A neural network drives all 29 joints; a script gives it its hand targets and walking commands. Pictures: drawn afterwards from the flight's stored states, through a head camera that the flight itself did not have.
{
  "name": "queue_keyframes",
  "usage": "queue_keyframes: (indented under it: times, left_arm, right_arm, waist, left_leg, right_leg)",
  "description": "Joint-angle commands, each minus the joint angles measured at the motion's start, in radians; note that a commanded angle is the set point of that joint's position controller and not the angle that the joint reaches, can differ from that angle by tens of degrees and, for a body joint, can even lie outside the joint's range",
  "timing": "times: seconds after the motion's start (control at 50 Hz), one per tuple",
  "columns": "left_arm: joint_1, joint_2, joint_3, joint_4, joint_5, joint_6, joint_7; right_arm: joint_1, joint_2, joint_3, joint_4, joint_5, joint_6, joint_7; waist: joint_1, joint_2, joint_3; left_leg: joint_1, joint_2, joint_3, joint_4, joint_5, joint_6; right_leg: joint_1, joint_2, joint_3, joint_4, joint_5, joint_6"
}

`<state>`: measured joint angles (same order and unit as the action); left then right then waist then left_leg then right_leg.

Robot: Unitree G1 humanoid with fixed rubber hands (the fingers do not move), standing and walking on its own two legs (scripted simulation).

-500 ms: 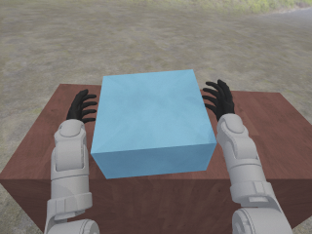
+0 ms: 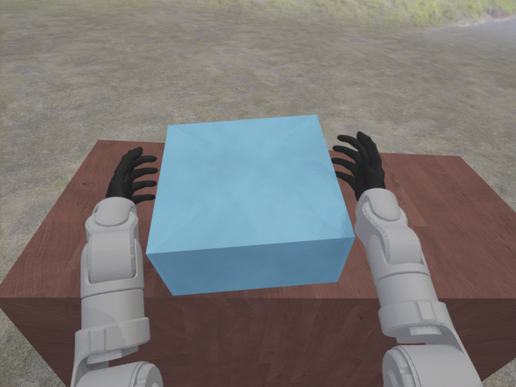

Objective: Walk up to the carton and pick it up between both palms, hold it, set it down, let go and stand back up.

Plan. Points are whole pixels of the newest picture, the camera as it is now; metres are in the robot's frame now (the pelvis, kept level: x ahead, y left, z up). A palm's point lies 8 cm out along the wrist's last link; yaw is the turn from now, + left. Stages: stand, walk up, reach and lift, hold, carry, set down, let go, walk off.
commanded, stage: hold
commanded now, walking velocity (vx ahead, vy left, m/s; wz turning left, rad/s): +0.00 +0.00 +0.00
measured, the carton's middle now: (248, 199) +0.41 +0.00 +0.11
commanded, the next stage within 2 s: none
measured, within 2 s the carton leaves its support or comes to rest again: neither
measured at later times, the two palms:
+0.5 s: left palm (122, 197) +0.34 +0.19 +0.17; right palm (369, 183) +0.35 -0.18 +0.20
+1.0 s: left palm (122, 197) +0.35 +0.19 +0.17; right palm (367, 184) +0.35 -0.17 +0.20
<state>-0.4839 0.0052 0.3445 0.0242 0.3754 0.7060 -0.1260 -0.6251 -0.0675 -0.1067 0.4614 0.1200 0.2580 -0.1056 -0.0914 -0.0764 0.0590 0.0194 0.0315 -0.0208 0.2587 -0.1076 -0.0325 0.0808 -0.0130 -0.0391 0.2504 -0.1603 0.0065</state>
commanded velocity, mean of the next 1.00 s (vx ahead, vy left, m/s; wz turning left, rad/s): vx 0.00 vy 0.00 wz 0.00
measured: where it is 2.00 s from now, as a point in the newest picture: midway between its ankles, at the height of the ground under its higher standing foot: outside the picture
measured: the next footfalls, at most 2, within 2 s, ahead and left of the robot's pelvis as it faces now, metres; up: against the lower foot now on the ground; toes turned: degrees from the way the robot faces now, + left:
none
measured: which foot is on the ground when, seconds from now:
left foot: down 0.00-1.00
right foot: down 0.00-1.00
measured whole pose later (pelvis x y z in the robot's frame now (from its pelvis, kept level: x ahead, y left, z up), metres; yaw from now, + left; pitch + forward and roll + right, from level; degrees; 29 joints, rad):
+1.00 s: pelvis +0.00 +0.00 +0.00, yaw +0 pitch -10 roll +0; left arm -0.50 0.01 0.35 0.03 0.37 0.70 -0.13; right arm -0.63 -0.07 -0.10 0.46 0.12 0.25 -0.11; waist -0.09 -0.07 0.07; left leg 0.02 0.03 -0.02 0.26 -0.11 -0.03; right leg 0.08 -0.01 -0.04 0.25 -0.16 0.01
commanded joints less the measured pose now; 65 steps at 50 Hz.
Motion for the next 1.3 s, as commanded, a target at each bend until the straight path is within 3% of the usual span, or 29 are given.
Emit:
queue_keyframes:
  times: [0.0, 0.18, 0.28, 0.38, 0.54, 0.6, 0.64, 0.7, 0.78, 0.92, 0.98, 1.08, 1.28]
  left_arm:
    - [-0.604, -0.319, -0.401, -0.152, -0.177, -0.085, -0.143]
    - [-0.638, -0.31, -0.366, -0.084, -0.166, -0.075, -0.141]
    - [-0.649, -0.332, -0.396, -0.136, -0.178, -0.087, -0.131]
    - [-0.635, -0.324, -0.392, -0.125, -0.178, -0.089, -0.132]
    - [-0.623, -0.322, -0.379, -0.126, -0.168, -0.071, -0.14]
    - [-0.596, -0.313, -0.378, -0.139, -0.162, -0.069, -0.141]
    - [-0.635, -0.316, -0.379, -0.136, -0.17, -0.075, -0.141]
    - [-0.638, -0.307, -0.361, -0.115, -0.172, -0.08, -0.145]
    - [-0.673, -0.323, -0.394, -0.152, -0.19, -0.094, -0.146]
    - [-0.602, -0.306, -0.363, -0.127, -0.16, -0.082, -0.149]
    - [-0.597, -0.309, -0.391, -0.164, -0.174, -0.081, -0.144]
    - [-0.604, -0.308, -0.388, -0.15, -0.169, -0.069, -0.146]
    - [-0.604, -0.32, -0.395, -0.138, -0.176, -0.067, -0.139]
  right_arm:
    - [-0.531, 0.382, 0.351, -0.215, 0.067, -0.03, 0.131]
    - [-0.556, 0.371, 0.301, -0.145, 0.035, -0.024, 0.157]
    - [-0.552, 0.377, 0.315, -0.159, 0.05, -0.039, 0.156]
    - [-0.537, 0.375, 0.311, -0.155, 0.043, -0.039, 0.152]
    - [-0.546, 0.379, 0.321, -0.167, 0.057, -0.024, 0.147]
    - [-0.544, 0.386, 0.351, -0.198, 0.073, -0.028, 0.141]
    - [-0.536, 0.387, 0.337, -0.161, 0.063, -0.017, 0.14]
    - [-0.549, 0.4, 0.332, -0.169, 0.046, -0.02, 0.143]
    - [-0.537, 0.41, 0.33, -0.172, 0.045, -0.027, 0.141]
    - [-0.508, 0.386, 0.349, -0.168, 0.055, -0.022, 0.131]
    - [-0.5, 0.374, 0.355, -0.201, 0.064, -0.028, 0.133]
    - [-0.51, 0.365, 0.337, -0.194, 0.063, -0.015, 0.139]
    - [-0.532, 0.362, 0.327, -0.195, 0.054, -0.021, 0.149]
  waist:
    - [-0.01, 0.09, -0.328]
    - [0.003, 0.074, -0.28]
    - [-0.001, 0.1, -0.34]
    - [-0.014, 0.084, -0.323]
    - [-0.001, 0.082, -0.293]
    - [0.009, 0.078, -0.322]
    - [-0.002, 0.086, -0.3]
    - [0.004, 0.051, -0.293]
    - [-0.011, 0.073, -0.337]
    - [0.001, 0.065, -0.304]
    - [-0.007, 0.094, -0.327]
    - [-0.005, 0.085, -0.281]
    - [-0.006, 0.084, -0.294]
  left_leg:
    - [0.144, -0.076, 0.089, 0.018, 0.218, -0.006]
    - [0.104, -0.064, 0.094, -0.026, 0.074, 0.014]
    - [0.158, -0.063, 0.089, 0.007, 0.19, -0.007]
    - [0.155, -0.066, 0.092, 0.004, 0.175, -0.001]
    - [0.121, -0.072, 0.094, 0.001, 0.175, 0.001]
    - [0.145, -0.075, 0.095, 0.018, 0.229, 0.003]
    - [0.126, -0.074, 0.096, 0.002, 0.172, 0.003]
    - [0.105, -0.075, 0.101, -0.014, 0.115, 0.022]
    - [0.127, -0.073, 0.096, -0.002, 0.164, 0.006]
    - [0.139, -0.076, 0.097, 0.006, 0.196, 0.008]
    - [0.16, -0.076, 0.093, 0.022, 0.246, -0.008]
    - [0.133, -0.07, 0.092, 0.002, 0.178, -0.005]
    - [0.132, -0.065, 0.094, -0.004, 0.158, 0.0]
  right_leg:
    - [-0.017, 0.051, -0.074, -0.032, 0.194, 0.019]
    - [-0.056, 0.046, -0.072, -0.049, 0.05, 0.01]
    - [-0.048, 0.056, -0.082, -0.037, 0.119, 0.01]
    - [-0.046, 0.053, -0.081, -0.04, 0.117, 0.017]
    - [-0.032, 0.051, -0.074, -0.041, 0.127, 0.013]
    - [-0.005, 0.051, -0.072, -0.034, 0.188, 0.017]
    - [-0.027, 0.046, -0.07, -0.041, 0.136, 0.016]
    - [-0.029, 0.041, -0.067, -0.043, 0.122, 0.027]
    - [-0.03, 0.046, -0.07, -0.036, 0.147, 0.022]
    - [-0.002, 0.047, -0.07, -0.037, 0.18, 0.024]
    - [0.0, 0.052, -0.074, -0.031, 0.202, 0.019]
    - [-0.038, 0.052, -0.075, -0.042, 0.126, 0.014]
    - [-0.044, 0.051, -0.071, -0.045, 0.112, 0.011]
